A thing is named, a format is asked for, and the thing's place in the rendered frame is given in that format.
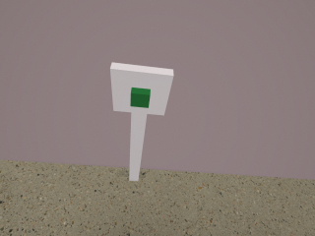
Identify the button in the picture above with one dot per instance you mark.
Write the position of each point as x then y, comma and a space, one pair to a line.
140, 97

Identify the panel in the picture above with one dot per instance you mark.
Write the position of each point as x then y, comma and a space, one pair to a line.
124, 77

